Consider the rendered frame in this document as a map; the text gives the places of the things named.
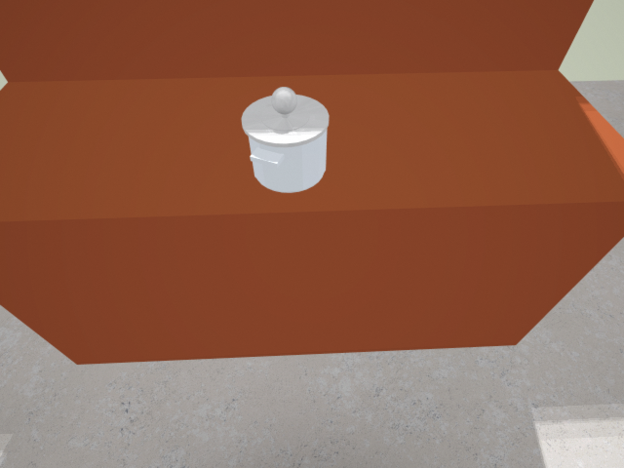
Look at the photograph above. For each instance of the lid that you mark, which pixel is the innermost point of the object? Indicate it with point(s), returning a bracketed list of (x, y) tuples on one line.
[(263, 124)]

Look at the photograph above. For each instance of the table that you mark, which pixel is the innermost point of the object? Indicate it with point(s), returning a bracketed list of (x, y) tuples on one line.
[(468, 185)]

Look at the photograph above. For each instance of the knob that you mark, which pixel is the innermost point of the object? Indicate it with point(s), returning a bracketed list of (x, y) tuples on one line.
[(284, 100)]

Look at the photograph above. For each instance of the pot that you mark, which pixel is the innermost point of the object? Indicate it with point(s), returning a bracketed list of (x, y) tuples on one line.
[(289, 169)]

